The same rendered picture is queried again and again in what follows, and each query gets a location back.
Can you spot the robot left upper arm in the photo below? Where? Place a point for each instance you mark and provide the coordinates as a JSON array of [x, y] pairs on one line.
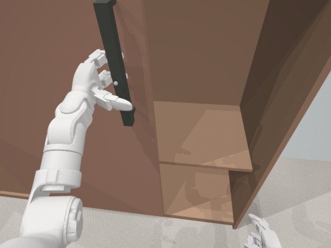
[[50, 222]]

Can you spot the robot left forearm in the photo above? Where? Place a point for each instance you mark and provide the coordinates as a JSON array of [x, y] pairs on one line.
[[63, 150]]

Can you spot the handle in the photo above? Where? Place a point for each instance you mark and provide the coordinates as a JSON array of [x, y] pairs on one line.
[[108, 30]]

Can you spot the right robot hand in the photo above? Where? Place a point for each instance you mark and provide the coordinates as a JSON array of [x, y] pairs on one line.
[[268, 238]]

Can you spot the wardrobe door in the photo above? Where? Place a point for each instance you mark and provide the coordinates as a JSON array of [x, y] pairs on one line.
[[9, 183], [42, 43]]

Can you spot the left robot hand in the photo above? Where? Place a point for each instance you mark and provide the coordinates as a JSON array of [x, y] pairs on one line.
[[87, 80]]

